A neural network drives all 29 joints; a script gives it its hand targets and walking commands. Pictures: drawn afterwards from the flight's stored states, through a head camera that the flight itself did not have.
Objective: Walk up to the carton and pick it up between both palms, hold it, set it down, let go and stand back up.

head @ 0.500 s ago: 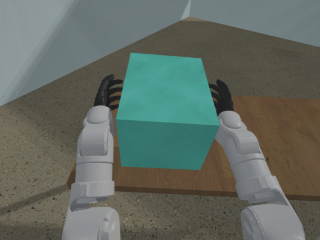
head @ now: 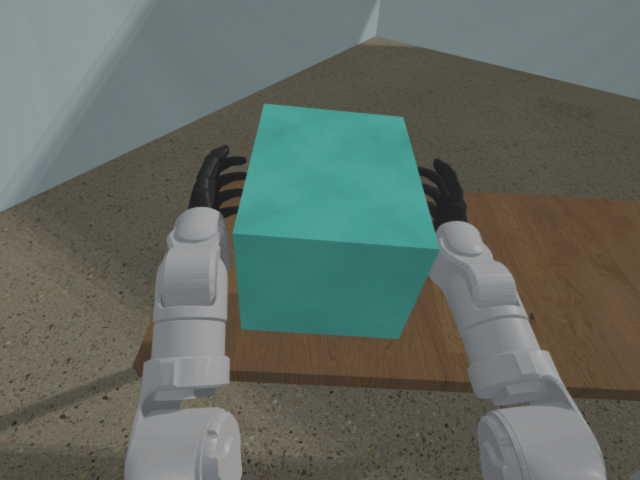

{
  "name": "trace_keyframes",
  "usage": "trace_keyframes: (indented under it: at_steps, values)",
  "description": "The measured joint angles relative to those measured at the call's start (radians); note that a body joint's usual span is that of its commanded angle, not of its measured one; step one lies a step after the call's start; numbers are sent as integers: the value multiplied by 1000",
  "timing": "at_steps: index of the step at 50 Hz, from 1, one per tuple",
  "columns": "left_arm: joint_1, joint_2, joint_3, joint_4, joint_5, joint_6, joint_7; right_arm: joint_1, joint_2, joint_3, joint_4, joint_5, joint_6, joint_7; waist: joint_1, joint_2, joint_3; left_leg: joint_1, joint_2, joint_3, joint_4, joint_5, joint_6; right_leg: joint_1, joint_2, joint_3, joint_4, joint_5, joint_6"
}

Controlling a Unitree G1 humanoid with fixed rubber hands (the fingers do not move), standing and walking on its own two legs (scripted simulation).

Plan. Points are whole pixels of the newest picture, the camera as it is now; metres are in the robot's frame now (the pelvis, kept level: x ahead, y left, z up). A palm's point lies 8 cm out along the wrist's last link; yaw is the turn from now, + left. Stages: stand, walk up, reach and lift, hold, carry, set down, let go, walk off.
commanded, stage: hold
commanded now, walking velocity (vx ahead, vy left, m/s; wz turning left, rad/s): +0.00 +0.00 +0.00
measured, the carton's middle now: (328, 215) +0.41 +0.00 +0.15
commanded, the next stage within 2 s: none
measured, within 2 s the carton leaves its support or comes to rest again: neither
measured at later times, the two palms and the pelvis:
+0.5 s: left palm (204, 219) +0.36 +0.15 +0.18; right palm (443, 224) +0.36 -0.14 +0.17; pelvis +0.01 +0.00 +0.00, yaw +1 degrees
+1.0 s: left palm (207, 213) +0.37 +0.14 +0.18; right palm (445, 219) +0.37 -0.14 +0.18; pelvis +0.00 +0.00 +0.00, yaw +0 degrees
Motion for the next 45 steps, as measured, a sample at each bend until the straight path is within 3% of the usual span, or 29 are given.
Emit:
trace_keyframes:
  at_steps: [13, 25, 36, 45]
  values:
    - [-1, 8, -1, 4, -9, -9, 10, -24, -4, 6, 23, 4, -9, 3, 7, -7, 5, -7, 5, 0, 1, -4, -4, -5, 6, 1, -4, 0, -4]
    - [81, -9, -14, -109, -6, 15, -1, 43, -7, 50, -67, 42, 3, -21, -14, -3, 27, 34, 3, -13, 20, -26, -5, 49, 4, -12, -4, -17, -1]
    - [43, -7, -17, -68, -17, -1, 1, 47, 1, 10, -81, 22, 1, -16, 2, 6, 14, 0, 2, -8, 19, -13, -2, 10, 3, -6, 3, -7, -1]
    - [-21, 4, 13, 18, 6, -4, 0, -30, 3, -8, 29, -16, -2, 9, 5, -8, 0, 3, 2, -1, -10, 5, -3, 1, 2, 0, -5, 2, -2]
